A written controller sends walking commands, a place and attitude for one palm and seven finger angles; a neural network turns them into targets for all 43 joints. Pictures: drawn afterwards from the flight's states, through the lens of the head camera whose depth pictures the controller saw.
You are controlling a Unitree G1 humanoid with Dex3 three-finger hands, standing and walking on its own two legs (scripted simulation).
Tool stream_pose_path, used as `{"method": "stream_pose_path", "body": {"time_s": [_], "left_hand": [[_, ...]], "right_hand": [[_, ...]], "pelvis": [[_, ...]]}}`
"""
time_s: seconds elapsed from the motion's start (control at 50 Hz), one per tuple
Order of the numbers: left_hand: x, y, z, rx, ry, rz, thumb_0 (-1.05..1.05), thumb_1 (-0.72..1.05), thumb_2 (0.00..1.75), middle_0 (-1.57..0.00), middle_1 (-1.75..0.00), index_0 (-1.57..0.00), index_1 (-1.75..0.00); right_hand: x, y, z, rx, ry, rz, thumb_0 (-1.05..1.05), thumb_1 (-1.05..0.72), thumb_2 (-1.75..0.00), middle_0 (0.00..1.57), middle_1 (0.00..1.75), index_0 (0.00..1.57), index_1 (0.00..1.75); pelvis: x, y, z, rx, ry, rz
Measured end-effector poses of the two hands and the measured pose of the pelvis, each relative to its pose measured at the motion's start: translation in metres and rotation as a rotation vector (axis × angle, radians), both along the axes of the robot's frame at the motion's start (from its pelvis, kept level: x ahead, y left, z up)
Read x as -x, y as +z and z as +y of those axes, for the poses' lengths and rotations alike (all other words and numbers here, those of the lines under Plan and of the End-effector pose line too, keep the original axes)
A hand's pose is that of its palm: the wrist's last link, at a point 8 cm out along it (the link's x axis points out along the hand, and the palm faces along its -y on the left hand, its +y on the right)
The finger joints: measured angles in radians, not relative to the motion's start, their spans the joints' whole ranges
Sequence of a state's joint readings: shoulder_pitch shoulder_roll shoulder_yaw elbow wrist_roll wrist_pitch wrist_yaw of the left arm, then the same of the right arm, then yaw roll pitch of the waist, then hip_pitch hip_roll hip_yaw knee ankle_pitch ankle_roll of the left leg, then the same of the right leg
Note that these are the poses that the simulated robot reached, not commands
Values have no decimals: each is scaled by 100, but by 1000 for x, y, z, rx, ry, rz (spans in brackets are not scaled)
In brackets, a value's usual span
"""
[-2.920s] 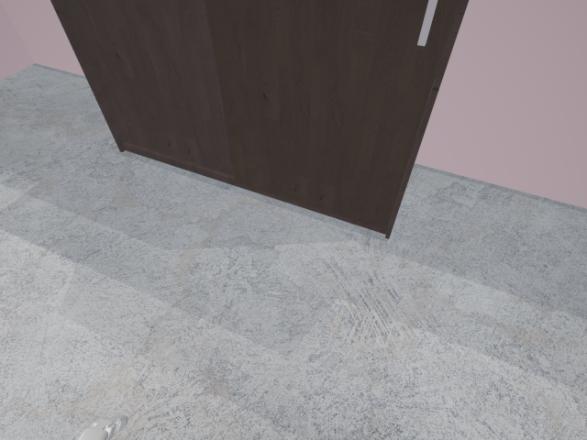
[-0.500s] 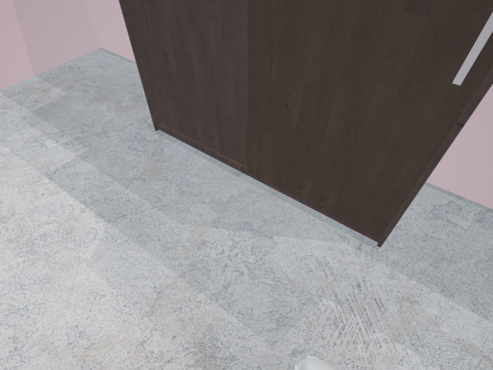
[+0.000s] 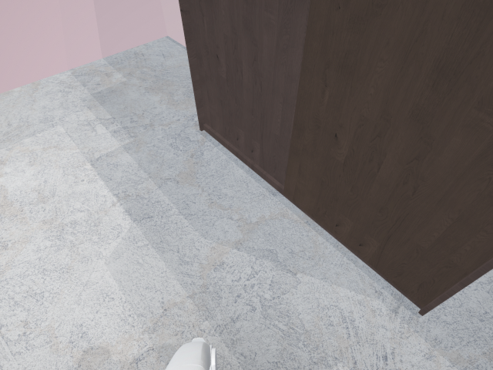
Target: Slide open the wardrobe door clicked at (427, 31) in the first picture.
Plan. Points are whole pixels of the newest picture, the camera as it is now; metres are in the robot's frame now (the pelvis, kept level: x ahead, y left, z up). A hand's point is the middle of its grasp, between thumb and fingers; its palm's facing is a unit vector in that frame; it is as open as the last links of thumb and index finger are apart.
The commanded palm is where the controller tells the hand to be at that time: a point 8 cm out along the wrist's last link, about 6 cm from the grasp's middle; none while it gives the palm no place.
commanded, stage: turn to face it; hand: right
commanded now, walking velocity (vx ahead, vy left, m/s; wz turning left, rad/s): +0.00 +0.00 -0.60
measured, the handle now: out of the picture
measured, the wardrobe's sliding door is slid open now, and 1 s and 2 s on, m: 0.00 0.00 0.00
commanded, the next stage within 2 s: take the last steps up to it in 1.30 s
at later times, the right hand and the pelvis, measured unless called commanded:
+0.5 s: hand out of the picture +0.14 -0.22 -0.20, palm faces +0.21 +0.97 -0.15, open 7.4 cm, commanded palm none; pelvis +0.07 -0.03 -0.02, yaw -11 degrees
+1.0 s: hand out of the picture +0.11 -0.24 -0.15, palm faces +0.47 +0.84 -0.26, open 7.4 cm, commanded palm none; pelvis +0.08 +0.01 +0.00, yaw -29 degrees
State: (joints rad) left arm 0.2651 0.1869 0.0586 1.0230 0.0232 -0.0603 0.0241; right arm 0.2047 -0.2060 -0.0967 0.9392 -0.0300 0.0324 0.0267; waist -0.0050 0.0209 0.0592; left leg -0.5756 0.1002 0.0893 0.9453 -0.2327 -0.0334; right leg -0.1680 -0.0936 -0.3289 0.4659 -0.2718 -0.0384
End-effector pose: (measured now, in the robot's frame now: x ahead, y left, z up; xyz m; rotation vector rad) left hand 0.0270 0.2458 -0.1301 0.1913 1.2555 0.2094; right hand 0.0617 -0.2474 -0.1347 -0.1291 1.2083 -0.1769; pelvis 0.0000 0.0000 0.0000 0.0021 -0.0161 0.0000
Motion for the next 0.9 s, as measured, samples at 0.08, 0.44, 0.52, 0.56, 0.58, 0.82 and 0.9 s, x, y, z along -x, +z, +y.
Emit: {"method": "stream_pose_path", "body": {"time_s": [0.08, 0.44, 0.52, 0.56, 0.58, 0.82, 0.9], "left_hand": [[18, -12, 3, 25, 69, 90, -1, 93, 90, -20, -30, -20, -30], [-84, -19, -36, 26, -102, 75, 0, 91, 90, -20, -30, -20, -30], [-111, -5, -43, -17, -151, 18, 0, 92, 90, -20, -30, -20, -30], [-121, 4, -46, -32, -182, 14, 0, 92, 90, -20, -30, -20, -30], [-126, 7, -47, -37, -198, 15, 0, 91, 90, -20, -30, -20, -30], [-180, 14, -47, -41, -361, 6, 0, 91, 90, -20, -30, -21, -30], [-196, 8, -41, -27, -408, 5, 0, 91, 90, -20, -30, -21, -30]], "right_hand": [[-64, 4, 11, 27, 90, -54, 1, -91, -90, 19, 30, 19, 30], [-77, -35, 5, -66, -98, -85, 0, -91, -90, 20, 30, 20, 30], [-50, -36, -26, -38, -154, -1, 0, -91, -90, 20, 30, 20, 30], [-40, -29, -39, -22, -185, 14, 1, -91, -90, 20, 30, 20, 30], [-36, -25, -44, -14, -201, 17, 1, -91, -90, 20, 30, 20, 30], [-9, 2, -63, 62, -344, -1, 1, -91, -90, 19, 30, 20, 30], [-13, 8, -51, 76, -373, -38, 1, -91, -90, 19, 30, 20, 30]], "pelvis": [[-24, -5, 6, 2, 19, -2], [-70, -25, -17, -43, -166, 8], [-71, -18, -28, -48, -195, 17], [-73, -11, -32, -49, -217, 21], [-73, -8, -33, -50, -228, 23], [-78, 3, -28, -40, -376, 28], [-79, 1, -16, -33, -431, 27]]}}
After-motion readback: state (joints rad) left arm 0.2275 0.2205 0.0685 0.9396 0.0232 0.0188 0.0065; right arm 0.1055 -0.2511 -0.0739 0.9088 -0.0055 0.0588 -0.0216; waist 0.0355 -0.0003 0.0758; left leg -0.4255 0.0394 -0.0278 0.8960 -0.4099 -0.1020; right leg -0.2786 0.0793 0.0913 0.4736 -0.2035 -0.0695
